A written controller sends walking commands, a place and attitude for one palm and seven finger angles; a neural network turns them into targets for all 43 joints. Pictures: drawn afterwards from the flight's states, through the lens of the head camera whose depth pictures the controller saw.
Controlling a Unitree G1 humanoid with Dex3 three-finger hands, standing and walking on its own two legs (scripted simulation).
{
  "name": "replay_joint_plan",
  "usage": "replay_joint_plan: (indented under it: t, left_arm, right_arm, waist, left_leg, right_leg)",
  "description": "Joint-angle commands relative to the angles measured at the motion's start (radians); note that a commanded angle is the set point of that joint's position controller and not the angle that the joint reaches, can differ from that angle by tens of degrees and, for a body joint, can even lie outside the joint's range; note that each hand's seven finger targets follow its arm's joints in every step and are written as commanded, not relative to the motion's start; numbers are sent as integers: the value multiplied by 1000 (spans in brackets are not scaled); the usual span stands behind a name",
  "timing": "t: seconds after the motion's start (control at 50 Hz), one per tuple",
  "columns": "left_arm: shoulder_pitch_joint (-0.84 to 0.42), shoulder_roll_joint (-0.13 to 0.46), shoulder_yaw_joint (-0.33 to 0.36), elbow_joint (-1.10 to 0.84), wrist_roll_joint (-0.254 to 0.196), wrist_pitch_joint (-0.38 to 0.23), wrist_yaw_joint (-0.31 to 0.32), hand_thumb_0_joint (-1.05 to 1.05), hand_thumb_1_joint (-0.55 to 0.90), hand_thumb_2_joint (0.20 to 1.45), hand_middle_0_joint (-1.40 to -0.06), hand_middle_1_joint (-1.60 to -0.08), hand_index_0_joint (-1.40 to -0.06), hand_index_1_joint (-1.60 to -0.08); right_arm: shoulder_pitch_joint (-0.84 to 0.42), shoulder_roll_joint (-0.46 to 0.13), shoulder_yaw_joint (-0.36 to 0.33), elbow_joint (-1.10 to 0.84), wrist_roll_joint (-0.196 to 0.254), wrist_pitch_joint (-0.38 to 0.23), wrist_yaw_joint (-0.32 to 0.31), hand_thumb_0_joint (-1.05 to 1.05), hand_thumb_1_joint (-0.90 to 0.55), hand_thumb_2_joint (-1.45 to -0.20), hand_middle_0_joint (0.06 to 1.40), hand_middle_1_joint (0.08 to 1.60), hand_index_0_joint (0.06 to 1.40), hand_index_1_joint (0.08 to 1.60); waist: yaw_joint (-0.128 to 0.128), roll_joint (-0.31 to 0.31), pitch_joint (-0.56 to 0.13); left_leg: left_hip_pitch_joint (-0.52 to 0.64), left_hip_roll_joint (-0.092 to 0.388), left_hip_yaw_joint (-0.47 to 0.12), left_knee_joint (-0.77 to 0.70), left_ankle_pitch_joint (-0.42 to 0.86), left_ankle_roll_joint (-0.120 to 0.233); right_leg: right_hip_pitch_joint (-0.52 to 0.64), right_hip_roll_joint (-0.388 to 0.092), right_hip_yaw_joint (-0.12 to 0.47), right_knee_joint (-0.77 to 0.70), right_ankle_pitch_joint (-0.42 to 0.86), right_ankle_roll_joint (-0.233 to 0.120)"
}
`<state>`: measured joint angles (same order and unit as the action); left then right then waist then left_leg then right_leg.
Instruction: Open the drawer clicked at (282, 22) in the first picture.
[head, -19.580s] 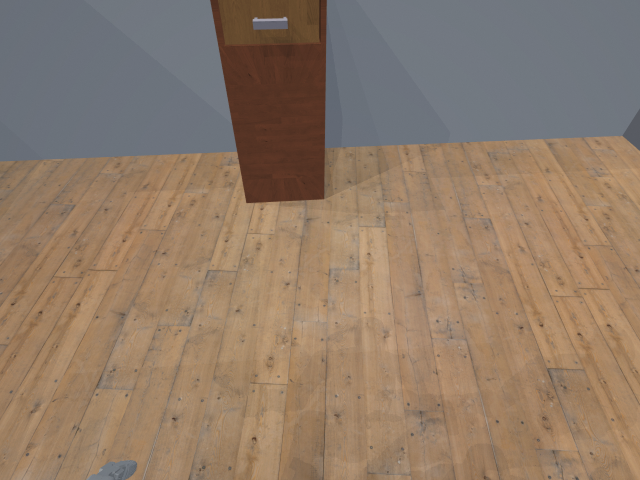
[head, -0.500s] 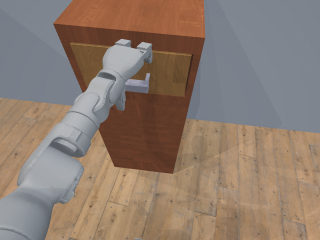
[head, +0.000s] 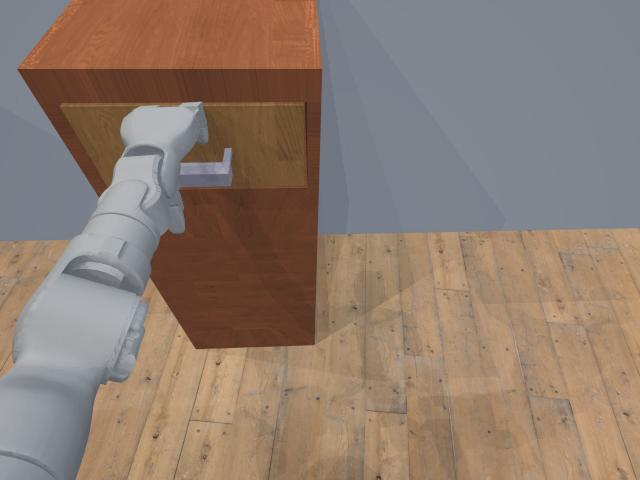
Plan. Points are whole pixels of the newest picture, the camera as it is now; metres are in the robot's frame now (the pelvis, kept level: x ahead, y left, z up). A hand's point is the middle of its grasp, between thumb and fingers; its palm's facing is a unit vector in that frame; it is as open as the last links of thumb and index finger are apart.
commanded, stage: move the hooked fingers above the handle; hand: left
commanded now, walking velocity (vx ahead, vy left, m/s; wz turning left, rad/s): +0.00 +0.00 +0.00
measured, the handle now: (193, 164) +0.56 +0.14 +0.07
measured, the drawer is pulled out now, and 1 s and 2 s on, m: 0.00 0.00 0.00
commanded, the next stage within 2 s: lower the fingers behind the handle in 1.48 s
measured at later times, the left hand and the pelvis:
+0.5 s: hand (186, 143) +0.52 +0.13 +0.14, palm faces +0.04 -0.03 -1.00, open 13.4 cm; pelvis +0.03 +0.00 +0.00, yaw +1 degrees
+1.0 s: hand (196, 157) +0.52 +0.12 +0.11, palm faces +0.06 -0.08 -0.99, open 13.4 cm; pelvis +0.03 +0.00 +0.00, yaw +2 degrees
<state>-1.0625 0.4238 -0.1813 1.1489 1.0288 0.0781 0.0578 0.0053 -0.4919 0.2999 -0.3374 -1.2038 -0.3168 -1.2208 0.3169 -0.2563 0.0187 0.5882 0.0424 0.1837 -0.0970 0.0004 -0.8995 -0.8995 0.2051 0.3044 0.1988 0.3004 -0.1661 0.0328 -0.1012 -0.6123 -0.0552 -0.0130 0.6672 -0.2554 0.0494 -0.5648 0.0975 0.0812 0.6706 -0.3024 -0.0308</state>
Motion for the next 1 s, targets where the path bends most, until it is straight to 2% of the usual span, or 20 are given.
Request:
replay_joint_plan:
  t: [0.0, 0.04, 0.08, 0.1, 0.16, 0.22, 0.24, 0.32, 0.38, 0.46, 0.56, 0.6, 0.68, 0.7, 0.72, 0.76, 0.84, 0.88, 0.94, 0.98]
  left_arm:
    - [-520, 154, 7, -447, -35, -148, 45, 0, -500, 300, -300, -1200, -300, -1200]
    - [-576, 191, 40, -593, -46, -208, 77, 0, -500, 300, -300, -1200, -300, -1200]
    - [-606, 160, 19, -660, -55, -229, 115, 0, -500, 300, -300, -1200, -300, -1200]
    - [-612, 153, 15, -651, -63, -226, 135, 0, -500, 300, -300, -1200, -300, -1200]
    - [-562, 131, 23, -522, -63, -157, 206, 0, -500, 300, -300, -1200, -300, -1200]
    - [-520, 166, 61, -376, -38, -38, 239, 0, -500, 300, -300, -1200, -300, -1200]
    - [-490, 143, 43, -314, -27, 13, 233, 0, -500, 300, -300, -1200, -300, -1200]
    - [-437, 184, 68, -255, 15, 108, 185, 0, -500, 300, -300, -1200, -300, -1200]
    - [-398, 145, 36, -217, 22, 136, 145, 0, -500, 300, -300, -1200, -300, -1200]
    - [-350, 150, 33, -172, -17, 119, 72, 0, -500, 300, -300, -1200, -300, -1200]
    - [-375, 123, -1, -207, -2, 35, 35, 0, -500, 300, -300, -1200, -300, -1200]
    - [-414, 74, -26, -301, -9, -22, 32, 0, -500, 300, -300, -1200, -300, -1200]
    - [-505, 106, 8, -501, -29, -127, 69, 0, -500, 300, -300, -1200, -300, -1200]
    - [-537, 75, -15, -547, -40, -145, 81, 0, -500, 300, -300, -1200, -300, -1200]
    - [-556, 122, 25, -575, -34, -158, 105, 0, -500, 300, -300, -1200, -300, -1200]
    - [-545, 151, 57, -565, -29, -149, 154, 0, -500, 300, -300, -1200, -300, -1200]
    - [-507, 141, 63, -406, -25, -46, 223, 0, -500, 300, -300, -1200, -300, -1200]
    - [-529, 172, 81, -381, -19, 5, 230, 0, -500, 300, -300, -1200, -300, -1200]
    - [-557, 247, 114, -367, 9, 53, 232, 0, -500, 300, -300, -1200, -300, -1200]
    - [-557, 210, 75, -342, 15, 81, 219, 0, -500, 300, -300, -1200, -300, -1200]
  right_arm:
    - [53, -119, -89, -104, -11, -65, 5, 0, -900, -900, 200, 300, 200, 300]
    - [91, -124, -112, -75, -19, -83, 13, 0, -900, -900, 200, 300, 200, 300]
    - [114, -124, -122, -45, -23, -93, 23, 0, -900, -900, 200, 300, 200, 300]
    - [124, -126, -123, -21, -25, -95, 30, 0, -900, -900, 200, 300, 200, 300]
    - [122, -134, -120, 38, -19, -88, 53, 0, -900, -900, 200, 300, 200, 300]
    - [110, -139, -109, 65, -18, -73, 79, 0, -900, -900, 200, 300, 200, 300]
    - [104, -138, -103, 63, -19, -65, 86, 0, -900, -900, 200, 300, 200, 300]
    - [68, -144, -92, 32, -18, -26, 86, 0, -900, -900, 200, 300, 200, 300]
    - [38, -137, -85, 4, -15, -5, 73, 0, -900, -900, 200, 300, 200, 300]
    - [8, -140, -70, -32, -6, 9, 46, 0, -900, -900, 200, 300, 200, 300]
    - [0, -131, -64, -56, -7, -4, 35, 0, -900, -900, 200, 300, 200, 300]
    - [7, -119, -75, -72, -12, -16, 40, 0, -900, -900, 200, 300, 200, 300]
    - [33, -109, -98, -75, -22, -38, 43, 0, -900, -900, 200, 300, 200, 300]
    - [40, -101, -103, -75, -26, -44, 47, 0, -900, -900, 200, 300, 200, 300]
    - [53, -106, -110, -60, -25, -50, 50, 0, -900, -900, 200, 300, 200, 300]
    - [65, -108, -114, -39, -29, -52, 55, 0, -900, -900, 200, 300, 200, 300]
    - [74, -121, -109, 12, -23, -49, 71, 0, -900, -900, 200, 300, 200, 300]
    - [74, -128, -104, 21, -20, -45, 74, 0, -900, -900, 200, 300, 200, 300]
    - [60, -128, -98, 24, -21, -32, 66, 0, -900, -900, 200, 300, 200, 300]
    - [47, -124, -91, 22, -17, -26, 59, 0, -900, -900, 200, 300, 200, 300]
  waist:
    - [24, -18, -426]
    - [30, 75, -559]
    - [16, 102, -588]
    - [4, 66, -573]
    - [-1, 60, -391]
    - [31, 83, -367]
    - [38, 88, -349]
    - [60, -38, -368]
    - [57, -119, -326]
    - [47, -192, -254]
    - [33, -119, -216]
    - [29, -71, -267]
    - [40, 47, -446]
    - [31, 29, -478]
    - [37, 58, -509]
    - [39, 58, -508]
    - [36, -10, -395]
    - [37, -11, -379]
    - [48, -16, -441]
    - [38, -25, -400]
  left_leg:
    - [247, 33, 13, -44, 5, 17]
    - [366, 32, -6, -21, 93, 15]
    - [445, 32, -21, 0, 178, 10]
    - [443, 34, -30, 4, 207, 8]
    - [394, 36, -36, -21, 179, -3]
    - [347, 32, -19, -42, 214, -13]
    - [330, 31, -12, -45, 229, -16]
    - [270, 30, 11, -50, 278, -5]
    - [228, 26, 19, -65, 223, 4]
    - [193, 25, 22, -90, 134, 12]
    - [210, 30, 18, -81, 73, 10]
    - [259, 30, 13, -64, 97, 10]
    - [373, 30, -1, -21, 195, 6]
    - [391, 26, -7, -7, 230, 8]
    - [418, 31, -10, 1, 256, 4]
    - [422, 29, -17, 11, 286, -1]
    - [326, 28, -11, -14, 266, -4]
    - [302, 27, -6, -31, 244, -3]
    - [283, 19, 12, -34, 252, 3]
    - [269, 19, 17, -48, 230, 4]
  right_leg:
    - [98, -63, -23, -118, 12, -1]
    - [82, -52, -20, -103, 70, -8]
    - [37, -41, -37, -96, 112, -11]
    - [30, -37, -49, -94, 121, -12]
    - [-47, -22, -74, -99, 88, -18]
    - [-15, -18, -79, -95, 118, -26]
    - [-10, -18, -85, -92, 131, -28]
    - [107, -29, -71, -95, 234, -19]
    - [143, -40, -67, -112, 232, -10]
    - [155, -56, -57, -136, 183, 5]
    - [72, -59, -51, -138, 91, 1]
    - [58, -57, -52, -127, 89, -6]
    - [63, -50, -43, -85, 152, -15]
    - [71, -47, -47, -82, 173, -14]
    - [59, -41, -44, -76, 189, -15]
    - [46, -32, -55, -66, 199, -18]
    - [35, -24, -71, -71, 193, -19]
    - [50, -26, -71, -83, 186, -18]
    - [136, -36, -50, -89, 245, -13]
    - [133, -39, -53, -101, 235, -11]
